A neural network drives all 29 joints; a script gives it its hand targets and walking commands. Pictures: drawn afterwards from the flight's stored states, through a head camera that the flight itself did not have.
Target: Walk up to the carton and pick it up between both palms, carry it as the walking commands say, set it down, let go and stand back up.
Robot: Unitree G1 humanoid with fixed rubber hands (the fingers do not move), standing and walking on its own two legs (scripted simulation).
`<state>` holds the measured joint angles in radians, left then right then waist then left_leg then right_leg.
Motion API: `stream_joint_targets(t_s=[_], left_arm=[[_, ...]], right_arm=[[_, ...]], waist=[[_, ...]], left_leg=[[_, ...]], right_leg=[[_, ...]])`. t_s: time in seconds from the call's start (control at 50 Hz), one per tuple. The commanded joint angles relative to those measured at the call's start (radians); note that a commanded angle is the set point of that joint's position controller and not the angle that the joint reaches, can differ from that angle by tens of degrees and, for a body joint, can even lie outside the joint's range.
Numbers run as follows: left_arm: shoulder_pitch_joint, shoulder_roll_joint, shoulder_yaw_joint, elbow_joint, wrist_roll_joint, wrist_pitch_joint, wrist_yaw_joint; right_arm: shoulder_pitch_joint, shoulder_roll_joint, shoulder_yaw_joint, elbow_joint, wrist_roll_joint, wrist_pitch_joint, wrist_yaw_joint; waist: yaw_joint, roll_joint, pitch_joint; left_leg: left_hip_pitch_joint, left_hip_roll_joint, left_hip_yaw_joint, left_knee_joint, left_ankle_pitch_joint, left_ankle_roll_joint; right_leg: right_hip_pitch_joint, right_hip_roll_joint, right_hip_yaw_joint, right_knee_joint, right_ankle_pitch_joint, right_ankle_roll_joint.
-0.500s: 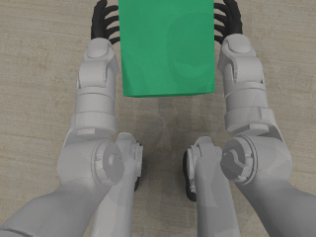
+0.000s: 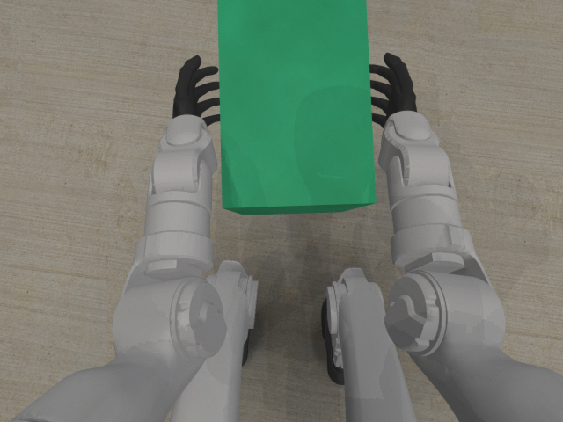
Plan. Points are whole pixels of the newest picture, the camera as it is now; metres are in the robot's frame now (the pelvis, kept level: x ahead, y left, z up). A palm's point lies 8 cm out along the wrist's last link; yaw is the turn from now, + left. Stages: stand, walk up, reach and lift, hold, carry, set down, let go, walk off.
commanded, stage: reach and lift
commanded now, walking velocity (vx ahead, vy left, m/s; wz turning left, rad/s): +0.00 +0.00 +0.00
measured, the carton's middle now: (292, 118) +0.53 +0.01 -0.14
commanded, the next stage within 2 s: none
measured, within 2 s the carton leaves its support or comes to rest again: neither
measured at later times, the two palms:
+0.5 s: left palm (170, 111) +0.47 +0.15 +0.01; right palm (420, 108) +0.48 -0.12 +0.01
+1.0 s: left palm (139, 100) +0.44 +0.15 +0.09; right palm (453, 96) +0.46 -0.12 +0.08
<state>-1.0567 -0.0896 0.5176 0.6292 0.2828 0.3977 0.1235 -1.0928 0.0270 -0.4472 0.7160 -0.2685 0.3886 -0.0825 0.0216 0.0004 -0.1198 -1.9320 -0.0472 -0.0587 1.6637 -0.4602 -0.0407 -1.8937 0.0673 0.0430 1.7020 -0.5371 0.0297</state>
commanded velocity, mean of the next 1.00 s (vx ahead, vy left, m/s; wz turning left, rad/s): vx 0.00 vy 0.00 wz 0.00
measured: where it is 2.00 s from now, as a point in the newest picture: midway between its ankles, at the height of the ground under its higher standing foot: (287, 347)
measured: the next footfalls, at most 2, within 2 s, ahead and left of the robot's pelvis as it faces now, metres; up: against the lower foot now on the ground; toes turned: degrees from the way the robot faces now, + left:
none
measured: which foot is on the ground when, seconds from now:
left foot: down 0.00-1.00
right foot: down 0.00-1.00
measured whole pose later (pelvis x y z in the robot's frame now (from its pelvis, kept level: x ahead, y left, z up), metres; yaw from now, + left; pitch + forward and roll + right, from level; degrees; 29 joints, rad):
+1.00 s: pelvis +0.03 +0.00 +0.12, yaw +0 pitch +32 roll +0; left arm -0.74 -0.20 0.48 0.54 0.32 0.37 0.10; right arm -0.77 0.14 -0.45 0.62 -0.31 0.35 -0.05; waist 0.02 -0.01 -0.17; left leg -1.41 -0.04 -0.06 1.25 -0.40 -0.03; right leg -1.37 0.05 0.06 1.28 -0.47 0.02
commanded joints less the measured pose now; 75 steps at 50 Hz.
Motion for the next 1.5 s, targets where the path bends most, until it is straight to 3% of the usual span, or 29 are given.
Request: stream_joint_targets(t_s=[0.0,0.84,1.48], left_arm=[[-0.686,-1.038,-0.546,0.071,-0.18,-0.026,-0.29],[-0.359,-1.148,-0.62,0.034,-0.139,-0.05,-0.296],[-0.078,-1.153,-0.673,-0.026,-0.113,-0.046,-0.322]], right_arm=[[-0.652,1.056,0.482,0.036,0.175,-0.035,0.284],[-0.35,1.16,0.539,-0.013,0.13,-0.063,0.297],[-0.079,1.196,0.583,-0.071,0.092,-0.06,0.299]], waist=[[0.001,-0.012,-1.057],[0.002,-0.014,-0.891],[0.012,-0.015,-0.655]], left_leg=[[0.704,-0.137,0.125,-0.142,0.245,0.01],[1.037,-0.129,0.067,-0.472,0.309,0.024],[1.385,-0.092,0.016,-0.812,0.402,0.037]], right_leg=[[0.479,0.123,-0.103,-0.213,0.237,-0.003],[0.815,0.112,-0.048,-0.532,0.309,-0.011],[1.173,0.079,0.017,-0.874,0.41,-0.025]])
